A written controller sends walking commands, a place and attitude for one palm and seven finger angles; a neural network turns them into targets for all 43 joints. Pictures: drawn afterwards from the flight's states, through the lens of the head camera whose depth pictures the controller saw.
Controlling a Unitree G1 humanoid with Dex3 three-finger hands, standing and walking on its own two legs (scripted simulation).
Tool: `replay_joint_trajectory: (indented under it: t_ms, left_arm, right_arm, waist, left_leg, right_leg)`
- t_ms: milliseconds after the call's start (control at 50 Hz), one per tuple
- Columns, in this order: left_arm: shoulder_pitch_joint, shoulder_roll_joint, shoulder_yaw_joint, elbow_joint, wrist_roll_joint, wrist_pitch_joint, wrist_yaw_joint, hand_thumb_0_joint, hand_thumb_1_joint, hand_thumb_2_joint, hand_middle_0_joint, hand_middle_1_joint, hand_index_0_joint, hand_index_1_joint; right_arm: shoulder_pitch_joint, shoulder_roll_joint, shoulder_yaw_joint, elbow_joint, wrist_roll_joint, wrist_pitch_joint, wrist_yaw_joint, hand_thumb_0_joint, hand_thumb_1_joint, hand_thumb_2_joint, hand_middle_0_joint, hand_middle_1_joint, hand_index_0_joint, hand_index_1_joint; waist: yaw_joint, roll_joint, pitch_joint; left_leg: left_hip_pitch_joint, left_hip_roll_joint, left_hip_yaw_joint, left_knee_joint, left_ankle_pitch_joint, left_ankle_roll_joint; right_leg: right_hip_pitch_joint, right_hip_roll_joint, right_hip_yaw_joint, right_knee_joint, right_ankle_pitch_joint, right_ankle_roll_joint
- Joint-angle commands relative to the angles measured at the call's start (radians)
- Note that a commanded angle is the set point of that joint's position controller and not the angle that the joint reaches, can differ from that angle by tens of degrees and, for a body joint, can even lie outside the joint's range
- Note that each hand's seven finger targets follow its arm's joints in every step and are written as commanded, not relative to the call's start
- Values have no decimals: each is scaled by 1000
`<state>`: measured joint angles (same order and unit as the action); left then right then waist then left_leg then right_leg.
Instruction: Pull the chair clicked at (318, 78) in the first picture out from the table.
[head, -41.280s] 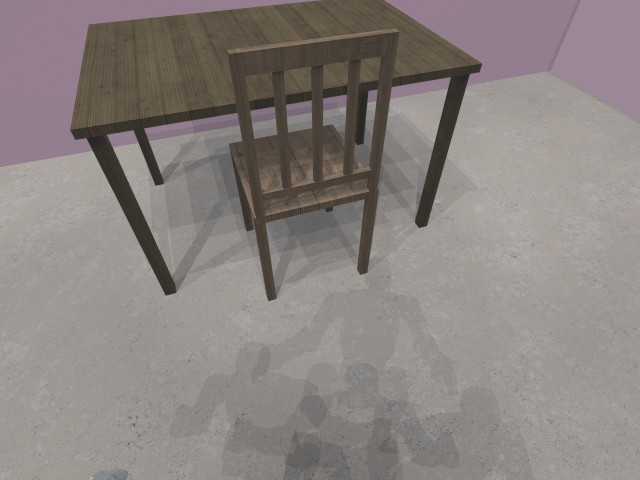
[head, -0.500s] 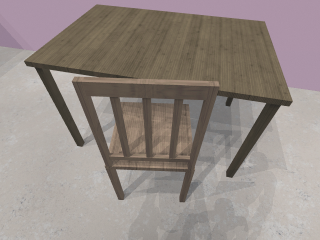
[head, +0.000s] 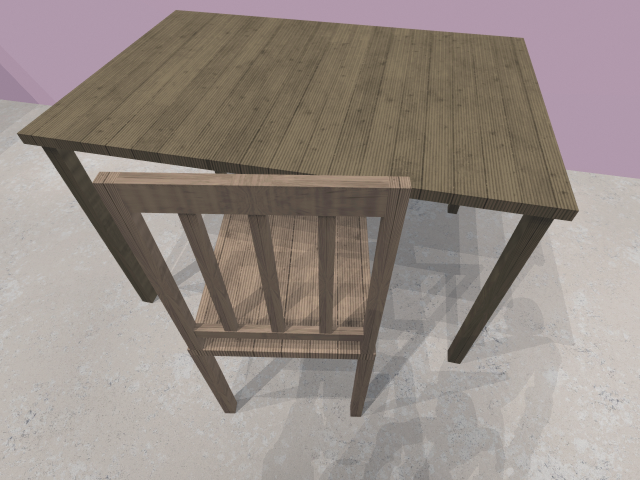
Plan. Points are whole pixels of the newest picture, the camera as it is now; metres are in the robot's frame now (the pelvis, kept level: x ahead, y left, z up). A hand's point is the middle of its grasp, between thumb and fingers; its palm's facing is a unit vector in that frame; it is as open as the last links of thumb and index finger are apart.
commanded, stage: come to a stop and stand still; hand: left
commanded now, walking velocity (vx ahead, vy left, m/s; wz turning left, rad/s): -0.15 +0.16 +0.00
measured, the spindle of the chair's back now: (269, 280) +0.44 +0.12 -0.07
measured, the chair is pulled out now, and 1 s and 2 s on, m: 0.12 0.12 0.12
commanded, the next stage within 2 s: none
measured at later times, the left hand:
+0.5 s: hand out of the picture +0.02 +0.25 -0.17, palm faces +0.04 -0.97 -0.24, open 7.4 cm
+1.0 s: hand out of the picture -0.08 +0.26 -0.18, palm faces -0.01 -0.98 -0.17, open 7.4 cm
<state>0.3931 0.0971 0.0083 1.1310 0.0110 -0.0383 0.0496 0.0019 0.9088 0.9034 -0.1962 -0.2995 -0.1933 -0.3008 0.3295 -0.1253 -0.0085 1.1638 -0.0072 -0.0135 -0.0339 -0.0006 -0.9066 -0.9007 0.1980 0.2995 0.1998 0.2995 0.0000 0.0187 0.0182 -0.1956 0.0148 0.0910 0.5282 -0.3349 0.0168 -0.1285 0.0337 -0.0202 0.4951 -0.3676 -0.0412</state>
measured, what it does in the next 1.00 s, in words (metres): shifts its weight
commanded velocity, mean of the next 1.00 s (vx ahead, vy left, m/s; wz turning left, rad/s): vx -0.02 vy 0.02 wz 0.00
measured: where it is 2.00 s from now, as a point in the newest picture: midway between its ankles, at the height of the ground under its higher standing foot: outside the picture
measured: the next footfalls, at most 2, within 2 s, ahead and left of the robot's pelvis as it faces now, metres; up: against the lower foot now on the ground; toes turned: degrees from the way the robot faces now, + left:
none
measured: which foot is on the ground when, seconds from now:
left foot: down 0.00-1.00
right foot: down 0.00-1.00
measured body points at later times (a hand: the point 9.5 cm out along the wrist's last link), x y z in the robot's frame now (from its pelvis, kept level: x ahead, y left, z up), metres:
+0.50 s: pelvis -0.03 +0.05 +0.00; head -0.02 +0.06 +0.45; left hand +0.02 +0.30 -0.15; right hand +0.07 -0.19 -0.13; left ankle -0.03 +0.11 -0.73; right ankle -0.05 -0.09 -0.72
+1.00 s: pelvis -0.05 +0.09 +0.00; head -0.04 +0.10 +0.45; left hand -0.08 +0.31 -0.16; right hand -0.06 -0.14 -0.15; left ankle -0.03 +0.11 -0.73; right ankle -0.04 -0.08 -0.73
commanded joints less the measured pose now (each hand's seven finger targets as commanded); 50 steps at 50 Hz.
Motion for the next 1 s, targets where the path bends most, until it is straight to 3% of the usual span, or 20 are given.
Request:
replay_joint_trajectory:
  t_ms: [0, 100, 220, 240, 260, 280, 300, 320, 340, 360, 380, 400, 420, 440, 500, 540, 580, 680, 840, 980]
  left_arm:
    - [114, 129, 19, -10, -3, -9, 23, 0, 900, 900, -200, -300, -200, -300]
    - [76, 172, 41, -58, 6, 18, 30, 0, 900, 900, -200, -300, -200, -300]
    - [52, 200, 50, -115, 22, 32, 30, 0, 900, 900, -200, -300, -200, -300]
    - [19, 204, 49, -132, 22, 33, 29, 0, 900, 900, -200, -300, -200, -300]
    - [-27, 206, 48, -155, 15, 34, 26, 0, 900, 900, -200, -300, -200, -300]
    - [45, 202, 42, -132, 4, -10, 45, 0, 900, 900, -200, -300, -200, -300]
    - [20, 267, 56, -174, 17, -19, 41, 0, 900, 900, -200, -300, -200, -300]
    - [17, 243, 49, -190, 12, -16, 34, 0, 900, 900, -200, -300, -200, -300]
    - [-11, 219, 36, -204, 6, -10, 29, 0, 900, 900, -200, -300, -200, -300]
    - [-30, 218, 37, -224, 5, -3, 25, 0, 900, 900, -200, -300, -200, -300]
    - [-62, 212, 32, -237, 2, 6, 20, 0, 900, 900, -200, -300, -200, -300]
    - [-92, 185, 20, -250, 2, 23, 16, 0, 900, 900, -200, -300, -200, -300]
    - [-96, 171, 15, -252, 2, 39, 12, 0, 900, 900, -200, -300, -200, -300]
    - [-80, 170, 13, -248, 2, 48, 9, 0, 900, 900, -200, -300, -200, -300]
    - [-39, 182, 14, -232, 10, 54, 0, 0, 900, 900, -200, -300, -200, -300]
    - [-57, 196, 10, -244, 15, 53, -7, 0, 900, 900, -200, -300, -200, -300]
    - [-83, 201, 11, -252, 16, 55, -11, 0, 900, 900, -200, -300, -200, -300]
    - [-46, 186, 9, -242, 17, 51, -11, 0, 900, 900, -200, -300, -200, -300]
    - [0, 161, -1, -176, 13, 46, -8, 0, 900, 900, -200, -300, -200, -300]
    - [36, 133, -12, -109, 7, 36, -1, 0, 900, 900, -200, -300, -200, -300]
  right_arm:
    - [34, -55, -10, -34, 15, -6, -20, 0, -900, -900, 200, 300, 200, 300]
    - [-17, -82, -30, -94, 13, 23, -20, 0, -900, -900, 200, 300, 200, 300]
    - [-99, -83, -36, -200, 5, 32, -9, 0, -900, -900, 200, 300, 200, 300]
    - [-77, -89, -35, -204, 5, 30, -8, 0, -900, -900, 200, 300, 200, 300]
    - [-32, -103, -38, -194, 4, 24, -8, 0, -900, -900, 200, 300, 200, 300]
    - [-122, -167, -51, -257, 0, 4, -2, 0, -900, -900, 200, 300, 200, 300]
    - [-70, -163, -48, -283, 4, 2, -3, 0, -900, -900, 200, 300, 200, 300]
    - [-12, -125, -44, -266, -6, -3, 0, 0, -900, -900, 200, 300, 200, 300]
    - [-16, -137, -43, -267, -4, 0, 1, 0, -900, -900, 200, 300, 200, 300]
    - [-14, -147, -46, -269, -5, 1, 3, 0, -900, -900, 200, 300, 200, 300]
    - [-18, -165, -47, -271, -10, 4, 3, 0, -900, -900, 200, 300, 200, 300]
    - [-32, -170, -39, -273, -15, 2, 4, 0, -900, -900, 200, 300, 200, 300]
    - [-67, -173, -28, -289, -15, 3, 5, 0, -900, -900, 200, 300, 200, 300]
    - [-88, -179, -25, -302, -16, 1, 6, 0, -900, -900, 200, 300, 200, 300]
    - [-134, -189, -20, -324, -13, 5, 13, 0, -900, -900, 200, 300, 200, 300]
    - [-111, -190, -21, -322, -12, 5, 20, 0, -900, -900, 200, 300, 200, 300]
    - [-90, -215, -30, -312, -15, 9, 24, 0, -900, -900, 200, 300, 200, 300]
    - [-69, -207, -31, -285, -10, 2, 25, 0, -900, -900, 200, 300, 200, 300]
    - [-34, -188, -20, -212, -3, -6, 19, 0, -900, -900, 200, 300, 200, 300]
    - [9, -165, -11, -143, 4, -15, 9, 0, -900, -900, 200, 300, 200, 300]
  waist:
    - [5, -55, -8]
    - [19, -65, 12]
    - [28, -165, -2]
    - [5, -172, -24]
    - [-27, -140, -46]
    - [-2, -54, -57]
    - [-32, -32, -126]
    - [-46, -157, -199]
    - [-44, -132, -188]
    - [-41, -38, -156]
    - [-36, 73, -106]
    - [-23, 183, -35]
    - [1, 186, 36]
    - [14, 150, 61]
    - [41, 45, 60]
    - [19, 40, 75]
    - [8, -8, 105]
    - [14, -13, 51]
    - [12, 2, 60]
    - [4, 19, 33]
  left_leg:
    - [20, 50, -36, -30, 367, 3]
    - [-6, 57, -40, 14, 381, -7]
    - [-139, -16, -45, 75, 2, -19]
    - [-73, -13, -47, -3, 57, -15]
    - [73, 14, -47, -88, 269, 0]
    - [84, 59, -19, 141, 305, 0]
    - [-25, 7, -29, 121, 291, -5]
    - [-49, 10, -36, 84, 215, 17]
    - [-14, 10, -45, 36, 261, 24]
    - [34, 37, -69, 8, 382, 34]
    - [79, 89, -124, -18, 549, 52]
    - [71, 155, -189, -64, 724, 91]
    - [10, 183, -223, -109, 752, 119]
    - [-15, 186, -239, -133, 688, 131]
    - [-146, 143, -245, -166, 209, 94]
    - [-171, 111, -260, -238, -77, 52]
    - [-180, 128, -298, -294, -209, 47]
    - [-116, 134, -287, -321, -196, 45]
    - [-64, 130, -281, -339, -139, 18]
    - [43, 129, -255, -318, 50, -9]
  right_leg:
    - [66, -200, 120, -5, 1130, 16]
    - [10, -235, 155, 10, 981, -25]
    - [85, -303, 239, 47, 1104, -120]
    - [51, -281, 212, 79, 1082, -105]
    - [-48, -236, 163, 124, 976, -65]
    - [-106, -212, 189, 64, 1144, 31]
    - [55, -242, 196, 97, 1314, 14]
    - [118, -259, 183, 161, 1313, -23]
    - [94, -235, 149, 190, 1207, -36]
    - [19, -197, 119, 204, 976, -33]
    - [-81, -146, 75, 207, 625, -21]
    - [-154, -87, 37, 190, 137, -2]
    - [-167, -58, 20, 186, -103, 13]
    - [-161, -54, 16, 170, -135, 16]
    - [-77, -75, 38, 51, 36, 4]
    - [-102, -93, 70, -4, 43, -10]
    - [-137, -76, 53, 24, 17, -1]
    - [-151, -79, 56, 24, 32, 11]
    - [-173, -90, 72, -5, 55, 11]
    - [-188, -100, 82, -21, 107, 15]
